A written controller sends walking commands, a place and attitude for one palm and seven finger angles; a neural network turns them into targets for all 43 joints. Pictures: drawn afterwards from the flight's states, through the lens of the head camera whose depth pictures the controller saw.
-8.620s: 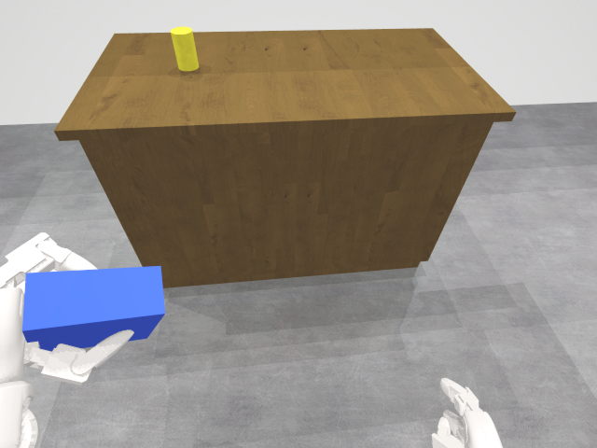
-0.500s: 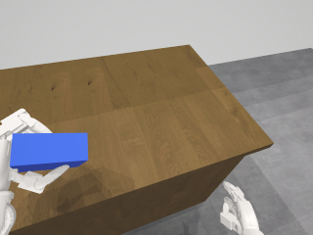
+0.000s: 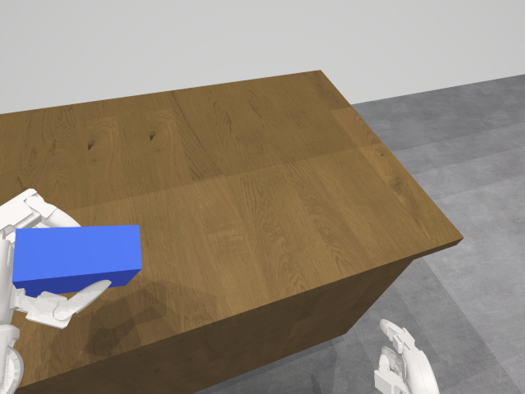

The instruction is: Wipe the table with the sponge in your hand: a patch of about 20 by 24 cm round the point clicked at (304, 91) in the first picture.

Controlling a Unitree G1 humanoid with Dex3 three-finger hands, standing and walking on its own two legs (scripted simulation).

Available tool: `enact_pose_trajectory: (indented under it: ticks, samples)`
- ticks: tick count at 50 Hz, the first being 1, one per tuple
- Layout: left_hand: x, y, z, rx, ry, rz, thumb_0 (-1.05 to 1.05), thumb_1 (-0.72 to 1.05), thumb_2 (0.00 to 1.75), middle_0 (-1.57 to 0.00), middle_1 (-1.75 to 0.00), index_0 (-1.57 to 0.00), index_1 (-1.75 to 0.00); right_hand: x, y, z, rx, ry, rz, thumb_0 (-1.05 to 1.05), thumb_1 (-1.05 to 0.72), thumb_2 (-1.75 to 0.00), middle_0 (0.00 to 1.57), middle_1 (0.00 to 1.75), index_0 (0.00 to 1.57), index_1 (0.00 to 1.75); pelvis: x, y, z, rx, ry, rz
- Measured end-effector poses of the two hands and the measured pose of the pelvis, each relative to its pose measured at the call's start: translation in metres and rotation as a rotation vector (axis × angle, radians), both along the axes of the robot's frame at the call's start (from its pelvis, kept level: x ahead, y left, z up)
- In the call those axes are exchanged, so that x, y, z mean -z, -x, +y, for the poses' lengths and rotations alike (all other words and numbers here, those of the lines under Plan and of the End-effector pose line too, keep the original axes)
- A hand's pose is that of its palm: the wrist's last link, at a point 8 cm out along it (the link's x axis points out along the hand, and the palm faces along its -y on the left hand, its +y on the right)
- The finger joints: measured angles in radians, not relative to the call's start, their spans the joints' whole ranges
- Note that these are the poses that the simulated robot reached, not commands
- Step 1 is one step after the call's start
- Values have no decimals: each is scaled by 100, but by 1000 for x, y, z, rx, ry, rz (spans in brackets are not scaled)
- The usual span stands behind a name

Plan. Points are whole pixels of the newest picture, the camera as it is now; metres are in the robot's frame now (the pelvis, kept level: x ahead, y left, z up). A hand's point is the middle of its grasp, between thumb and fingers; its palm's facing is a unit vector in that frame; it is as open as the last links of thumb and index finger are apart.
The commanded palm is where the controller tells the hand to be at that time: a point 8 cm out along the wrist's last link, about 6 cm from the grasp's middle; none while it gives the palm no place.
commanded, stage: shuffle to correct the standing spot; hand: left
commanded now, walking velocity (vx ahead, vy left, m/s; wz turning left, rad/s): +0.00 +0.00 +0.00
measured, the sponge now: (97, 260) +0.23 +0.22 +0.13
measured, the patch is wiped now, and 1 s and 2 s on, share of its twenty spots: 0.00 0.00 0.00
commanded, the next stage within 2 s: come to a stop and stand still in 0.48 s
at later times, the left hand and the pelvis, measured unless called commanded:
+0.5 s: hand (107, 284) +0.20 +0.19 +0.16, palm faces +0.30 -0.83 -0.47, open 9.3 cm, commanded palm +0.14 +0.23 +0.17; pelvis -0.03 -0.05 -0.01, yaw -1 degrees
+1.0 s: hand (56, 374) +0.11 +0.20 +0.16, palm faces +0.42 -0.80 -0.43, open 9.3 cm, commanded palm +0.06 +0.23 +0.17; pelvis -0.09 -0.06 +0.00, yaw +2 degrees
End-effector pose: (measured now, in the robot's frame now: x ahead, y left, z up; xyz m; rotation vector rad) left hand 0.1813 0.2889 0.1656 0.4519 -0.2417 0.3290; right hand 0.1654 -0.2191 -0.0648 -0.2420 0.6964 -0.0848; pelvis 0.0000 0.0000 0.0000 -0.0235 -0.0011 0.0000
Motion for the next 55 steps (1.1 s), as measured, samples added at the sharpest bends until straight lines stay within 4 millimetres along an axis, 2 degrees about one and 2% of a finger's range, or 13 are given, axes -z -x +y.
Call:
enact_pose_trajectory:
  ticks: [7,14,21,28,34,39,44,48,55]
  samples:
    - [3,1,-4,9,13,17,0,-43,103,-81,-139,-81,-139,1,3,-4,8,9,13,1,-90,-90,20,30,21,30,0,-1,-1,0,-1,0]
    - [-8,2,-11,26,-28,-26,0,-43,103,-81,-139,-81,-139,1,-1,-6,-4,-4,-7,1,-90,-90,20,30,21,30,2,7,-9,10,-17,3]
    - [-10,11,-38,51,-69,-10,0,-43,103,-81,-140,-81,-140,9,2,-16,-32,-49,-18,1,-90,-90,20,30,21,30,5,18,-30,16,-28,10]
    - [-12,30,-75,87,-113,-2,0,-43,103,-81,-140,-81,-139,23,17,-48,-30,-53,-4,1,-90,-90,20,30,21,30,12,36,-60,13,-12,27]
    - [-12,44,-89,54,-81,2,0,-43,103,-81,-139,-81,-139,21,46,-83,28,-5,59,1,-90,-90,20,30,21,30,6,49,-75,0,-61,62]
    - [-9,59,-85,-20,-75,57,0,-43,103,-81,-139,-81,-139,17,66,-100,53,25,75,1,-90,-90,20,29,20,30,1,57,-77,-21,-83,78]
    - [-11,80,-74,-66,-76,52,0,-43,103,-81,-139,-81,-139,17,81,-101,57,46,74,1,-90,-90,19,29,20,30,1,70,-69,-38,-59,63]
    - [-10,99,-61,-79,-61,23,0,-43,103,-81,-139,-81,-139,18,91,-90,61,39,71,1,-90,-90,19,29,20,30,3,84,-61,-39,-38,22]
    - [-6,124,-41,-89,-12,-8,0,-43,103,-81,-140,-81,-139,8,105,-56,29,-2,7,1,-90,-90,20,29,20,30,3,99,-43,-33,-26,-37]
